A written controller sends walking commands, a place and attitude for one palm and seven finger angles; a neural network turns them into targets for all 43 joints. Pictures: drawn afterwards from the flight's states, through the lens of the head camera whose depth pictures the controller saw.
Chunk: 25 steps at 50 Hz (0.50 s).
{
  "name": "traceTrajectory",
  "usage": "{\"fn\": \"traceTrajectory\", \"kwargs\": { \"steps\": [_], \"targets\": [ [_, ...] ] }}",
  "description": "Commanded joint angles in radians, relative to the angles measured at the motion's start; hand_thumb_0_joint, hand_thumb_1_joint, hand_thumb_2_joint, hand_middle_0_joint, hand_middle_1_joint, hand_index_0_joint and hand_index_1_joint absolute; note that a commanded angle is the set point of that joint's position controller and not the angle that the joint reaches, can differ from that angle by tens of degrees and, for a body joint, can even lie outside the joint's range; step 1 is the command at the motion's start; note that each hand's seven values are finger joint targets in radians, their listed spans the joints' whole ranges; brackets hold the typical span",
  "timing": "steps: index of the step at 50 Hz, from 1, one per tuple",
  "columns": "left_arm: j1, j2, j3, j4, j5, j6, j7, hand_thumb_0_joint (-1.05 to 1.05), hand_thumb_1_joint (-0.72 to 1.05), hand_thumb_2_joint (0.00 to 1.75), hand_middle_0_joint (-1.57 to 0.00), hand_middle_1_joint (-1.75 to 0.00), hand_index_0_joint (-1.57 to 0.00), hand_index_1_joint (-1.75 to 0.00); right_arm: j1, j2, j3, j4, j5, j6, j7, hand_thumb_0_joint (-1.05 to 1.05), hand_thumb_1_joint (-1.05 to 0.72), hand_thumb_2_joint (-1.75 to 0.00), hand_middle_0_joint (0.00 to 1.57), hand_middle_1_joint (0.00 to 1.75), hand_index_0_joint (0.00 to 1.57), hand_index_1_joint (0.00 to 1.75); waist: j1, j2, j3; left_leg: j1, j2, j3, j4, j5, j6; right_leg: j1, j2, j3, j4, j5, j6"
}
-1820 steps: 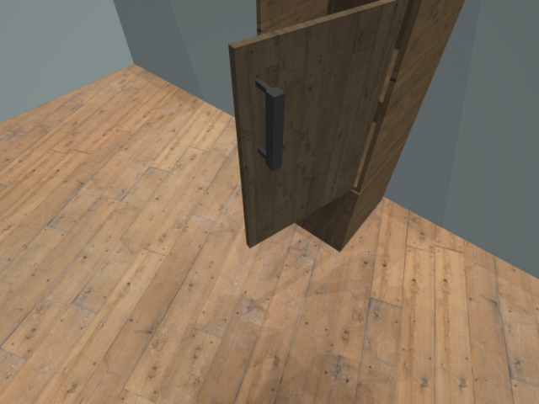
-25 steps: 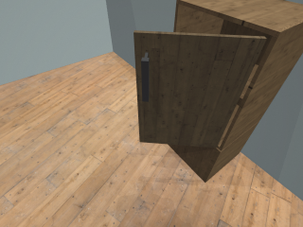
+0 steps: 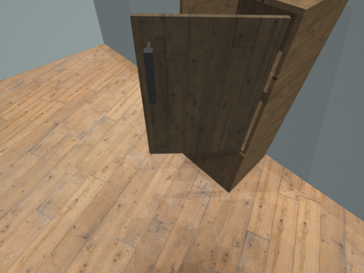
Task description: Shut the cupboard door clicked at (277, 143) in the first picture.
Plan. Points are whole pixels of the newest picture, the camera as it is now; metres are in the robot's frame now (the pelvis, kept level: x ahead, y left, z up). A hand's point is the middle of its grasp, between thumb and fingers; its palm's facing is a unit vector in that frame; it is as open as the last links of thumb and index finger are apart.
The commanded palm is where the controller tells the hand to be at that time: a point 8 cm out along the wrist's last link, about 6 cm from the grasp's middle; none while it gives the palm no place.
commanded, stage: look again from close up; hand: left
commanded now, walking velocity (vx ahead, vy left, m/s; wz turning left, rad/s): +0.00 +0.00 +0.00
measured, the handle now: (151, 74) +0.63 +0.11 +0.10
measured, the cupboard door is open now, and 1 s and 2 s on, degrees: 48 48 48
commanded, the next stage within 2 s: shuffle to correct the standing spot in 0.54 s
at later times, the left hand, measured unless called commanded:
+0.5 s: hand out of the picture -0.01 +0.14 -0.17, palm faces +0.03 -0.99 -0.16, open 7.3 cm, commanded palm none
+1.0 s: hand out of the picture +0.03 +0.13 -0.18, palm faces +0.07 -0.98 -0.16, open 7.4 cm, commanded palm none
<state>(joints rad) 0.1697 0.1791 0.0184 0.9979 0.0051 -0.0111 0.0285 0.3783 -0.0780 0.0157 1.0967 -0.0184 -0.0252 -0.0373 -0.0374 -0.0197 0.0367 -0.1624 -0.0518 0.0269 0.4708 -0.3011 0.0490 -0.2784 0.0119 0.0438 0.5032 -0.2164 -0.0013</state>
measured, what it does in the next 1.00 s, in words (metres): shifts its weight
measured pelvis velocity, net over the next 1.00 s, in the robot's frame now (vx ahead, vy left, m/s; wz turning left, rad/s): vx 0.06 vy -0.03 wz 0.02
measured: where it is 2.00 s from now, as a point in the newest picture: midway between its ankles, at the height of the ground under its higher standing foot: outside the picture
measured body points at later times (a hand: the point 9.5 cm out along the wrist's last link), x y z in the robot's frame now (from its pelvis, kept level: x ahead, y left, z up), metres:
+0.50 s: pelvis +0.00 -0.02 +0.00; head +0.02 -0.02 +0.45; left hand -0.01 +0.20 -0.16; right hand +0.02 -0.24 -0.15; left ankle -0.03 +0.09 -0.74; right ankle +0.03 -0.12 -0.74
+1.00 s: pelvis +0.06 -0.03 -0.01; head +0.08 -0.03 +0.44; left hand +0.03 +0.18 -0.17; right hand +0.00 -0.24 -0.17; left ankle -0.03 +0.09 -0.73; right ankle +0.03 -0.12 -0.74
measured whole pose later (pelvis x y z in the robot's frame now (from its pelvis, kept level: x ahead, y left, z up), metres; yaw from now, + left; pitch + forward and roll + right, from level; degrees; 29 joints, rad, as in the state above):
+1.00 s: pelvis +0.06 -0.03 -0.01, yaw +1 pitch +1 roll +0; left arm 0.38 0.14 0.03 1.08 0.02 -0.03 0.00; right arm 0.41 -0.12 0.00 1.13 -0.02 -0.03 -0.04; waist -0.01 0.00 0.00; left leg -0.15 0.01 0.00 0.58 -0.44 0.01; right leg -0.25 0.07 -0.01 0.60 -0.37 -0.06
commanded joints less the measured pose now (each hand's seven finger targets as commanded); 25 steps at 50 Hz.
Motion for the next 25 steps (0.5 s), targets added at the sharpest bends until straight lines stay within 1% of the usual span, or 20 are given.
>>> {"fn": "traceTrajectory", "kwargs": {
  "steps": [1,2,4,5,7,9,12,13,14,15,18,19,20,22,24,25],
  "targets": [
    [0.087,0.058,0.006,-0.014,0.0,0.001,0.005,0.0,0.9,0.9,-0.2,-0.3,-0.2,-0.3,0.039,-0.132,-0.026,-0.033,0.006,-0.018,-0.004,0.0,-0.9,-0.9,0.2,0.3,0.2,0.3,0.048,0.004,0.004,-0.121,0.148,-0.138,-0.169,0.101,0.003,0.133,-0.08,0.068,-0.065,0.092,-0.049],
    [0.086,0.061,0.005,-0.011,0.001,0.002,0.004,0.0,0.9,0.9,-0.2,-0.3,-0.2,-0.3,0.031,-0.134,-0.025,-0.031,0.006,-0.017,-0.003,0.0,-0.9,-0.9,0.2,0.3,0.2,0.3,0.049,0.021,0.022,-0.127,0.148,-0.137,-0.178,0.078,0.003,0.12,-0.079,0.066,-0.07,0.077,-0.047],
    [0.091,0.057,0.004,-0.01,0.003,0.003,0.004,0.0,0.9,0.9,-0.2,-0.3,-0.2,-0.3,0.027,-0.133,-0.026,-0.03,0.005,-0.014,-0.003,0.0,-0.9,-0.9,0.2,0.3,0.2,0.3,0.046,0.031,0.043,-0.132,0.147,-0.137,-0.188,0.031,0.002,0.101,-0.076,0.068,-0.078,0.054,-0.046],
    [0.096,0.058,0.003,-0.005,0.004,0.002,0.004,0.0,0.9,0.9,-0.2,-0.3,-0.2,-0.3,0.021,-0.132,-0.026,-0.029,0.006,-0.012,-0.002,0.0,-0.9,-0.9,0.2,0.3,0.2,0.3,0.047,0.024,0.051,-0.131,0.144,-0.131,-0.185,0.027,0.001,0.096,-0.076,0.072,-0.085,0.054,-0.048],
    [0.112,0.047,0.006,-0.001,0.006,-0.003,0.005,0.0,0.9,0.9,-0.2,-0.3,-0.2,-0.3,0.02,-0.126,-0.027,-0.029,0.005,-0.012,-0.003,0.0,-0.9,-0.9,0.2,0.3,0.2,0.3,0.044,0.021,0.036,-0.107,0.137,-0.118,-0.172,0.048,-0.001,0.091,-0.082,0.081,-0.094,0.07,-0.05],
    [0.117,0.051,0.002,0.007,0.004,-0.006,0.005,0.0,0.9,0.9,-0.2,-0.3,-0.2,-0.3,0.018,-0.13,-0.027,-0.025,0.006,-0.012,-0.003,0.0,-0.9,-0.9,0.2,0.3,0.2,0.3,0.039,0.025,0.014,-0.074,0.133,-0.107,-0.156,0.083,-0.003,0.088,-0.086,0.088,-0.098,0.097,-0.05],
    [0.123,0.054,-0.002,0.015,0.004,-0.01,0.005,0.0,0.9,0.9,-0.2,-0.3,-0.2,-0.3,0.012,-0.132,-0.026,-0.024,0.008,-0.009,-0.004,0.0,-0.9,-0.9,0.2,0.3,0.2,0.3,0.031,0.013,0.019,-0.053,0.132,-0.095,-0.145,0.105,-0.006,0.076,-0.091,0.097,-0.111,0.118,-0.051],
    [0.128,0.056,-0.003,0.018,0.003,-0.012,0.005,0.0,0.9,0.9,-0.2,-0.3,-0.2,-0.3,0.01,-0.136,-0.025,-0.022,0.009,-0.009,-0.004,0.0,-0.9,-0.9,0.2,0.3,0.2,0.3,0.03,-0.002,0.017,-0.044,0.133,-0.092,-0.141,0.109,-0.007,0.075,-0.091,0.101,-0.116,0.124,-0.051],
    [0.13,0.058,-0.004,0.023,0.004,-0.013,0.005,0.0,0.9,0.9,-0.2,-0.3,-0.2,-0.3,0.005,-0.139,-0.026,-0.02,0.009,-0.009,-0.004,0.0,-0.9,-0.9,0.2,0.3,0.2,0.3,0.029,-0.001,0.017,-0.036,0.132,-0.092,-0.142,0.12,-0.007,0.074,-0.093,0.101,-0.118,0.136,-0.051],
    [0.134,0.062,-0.006,0.026,0.004,-0.014,0.005,0.0,0.9,0.9,-0.2,-0.3,-0.2,-0.3,0.003,-0.142,-0.024,-0.022,0.011,-0.007,-0.004,0.0,-0.9,-0.9,0.2,0.3,0.2,0.3,0.028,-0.011,0.026,-0.036,0.133,-0.087,-0.135,0.123,-0.008,0.071,-0.095,0.103,-0.121,0.147,-0.052],
    [0.148,0.067,-0.009,0.038,0.003,-0.015,0.004,0.0,0.9,0.9,-0.2,-0.3,-0.2,-0.3,-0.006,-0.15,-0.021,-0.018,0.011,-0.006,-0.004,0.0,-0.9,-0.9,0.2,0.3,0.2,0.3,0.027,-0.015,0.028,-0.032,0.13,-0.083,-0.14,0.1,-0.01,0.069,-0.097,0.112,-0.14,0.112,-0.051],
    [0.155,0.066,-0.011,0.042,0.002,-0.016,0.004,0.0,0.9,0.9,-0.2,-0.3,-0.2,-0.3,-0.01,-0.153,-0.021,-0.018,0.01,-0.006,-0.004,0.0,-0.9,-0.9,0.2,0.3,0.2,0.3,0.028,-0.004,0.029,-0.024,0.129,-0.084,-0.14,0.106,-0.01,0.065,-0.097,0.115,-0.144,0.113,-0.052],
    [0.156,0.066,-0.011,0.046,0.004,-0.016,0.004,0.0,0.9,0.9,-0.2,-0.3,-0.2,-0.3,-0.012,-0.149,-0.02,-0.016,0.012,-0.005,-0.005,0.0,-0.9,-0.9,0.2,0.3,0.2,0.3,0.026,-0.006,0.036,-0.023,0.132,-0.082,-0.139,0.113,-0.011,0.063,-0.095,0.112,-0.143,0.123,-0.053],
    [0.168,0.067,-0.014,0.054,0.002,-0.017,0.003,0.0,0.9,0.9,-0.2,-0.3,-0.2,-0.3,-0.015,-0.156,-0.017,-0.012,0.011,-0.006,-0.005,0.0,-0.9,-0.9,0.2,0.3,0.2,0.3,0.028,0.011,0.024,-0.014,0.132,-0.082,-0.142,0.116,-0.011,0.068,-0.096,0.112,-0.146,0.122,-0.051],
    [0.176,0.067,-0.014,0.06,0.002,-0.018,0.003,0.0,0.9,0.9,-0.2,-0.3,-0.2,-0.3,-0.019,-0.157,-0.018,-0.009,0.011,-0.007,-0.005,0.0,-0.9,-0.9,0.2,0.3,0.2,0.3,0.031,0.011,0.014,-0.013,0.131,-0.082,-0.139,0.111,-0.012,0.079,-0.096,0.112,-0.152,0.117,-0.05],
    [0.176,0.067,-0.016,0.063,0.003,-0.018,0.003,0.0,0.9,0.9,-0.2,-0.3,-0.2,-0.3,-0.019,-0.155,-0.017,-0.009,0.013,-0.006,-0.005,0.0,-0.9,-0.9,0.2,0.3,0.2,0.3,0.029,0.0,0.026,-0.015,0.132,-0.082,-0.14,0.115,-0.012,0.075,-0.095,0.11,-0.152,0.126,-0.051]
  ]
}}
